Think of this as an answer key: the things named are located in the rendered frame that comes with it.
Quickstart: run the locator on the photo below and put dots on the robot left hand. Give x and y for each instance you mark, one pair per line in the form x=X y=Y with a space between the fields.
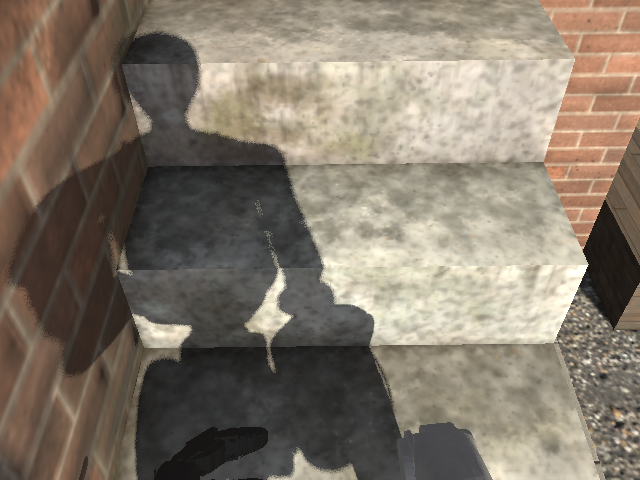
x=209 y=450

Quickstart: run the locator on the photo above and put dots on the robot right shin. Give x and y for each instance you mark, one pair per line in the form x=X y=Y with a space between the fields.
x=467 y=431

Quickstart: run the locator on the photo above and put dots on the right robot thigh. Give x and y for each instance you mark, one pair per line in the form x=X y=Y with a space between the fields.
x=440 y=452

